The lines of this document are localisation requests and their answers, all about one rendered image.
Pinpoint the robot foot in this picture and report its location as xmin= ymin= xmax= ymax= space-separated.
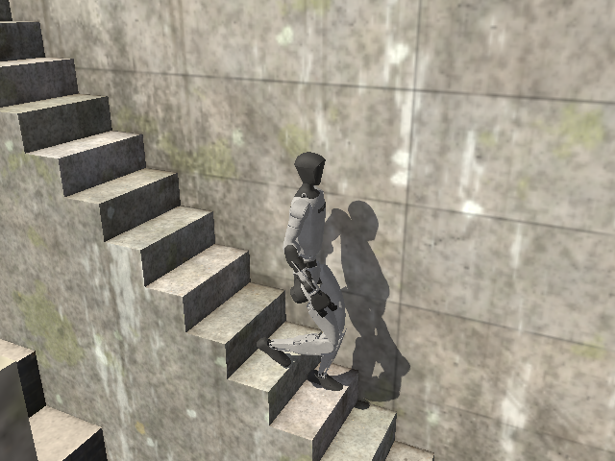
xmin=257 ymin=337 xmax=291 ymax=367
xmin=307 ymin=370 xmax=343 ymax=391

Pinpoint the robot right hand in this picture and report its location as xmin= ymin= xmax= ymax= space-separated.
xmin=310 ymin=290 xmax=337 ymax=318

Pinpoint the robot left foot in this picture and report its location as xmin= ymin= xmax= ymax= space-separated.
xmin=307 ymin=370 xmax=343 ymax=391

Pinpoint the robot right foot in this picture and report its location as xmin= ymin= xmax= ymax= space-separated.
xmin=257 ymin=337 xmax=291 ymax=367

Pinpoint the robot right forearm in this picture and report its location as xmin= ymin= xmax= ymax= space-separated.
xmin=284 ymin=245 xmax=320 ymax=296

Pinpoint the robot right upper arm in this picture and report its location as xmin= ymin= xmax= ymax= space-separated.
xmin=283 ymin=199 xmax=310 ymax=253

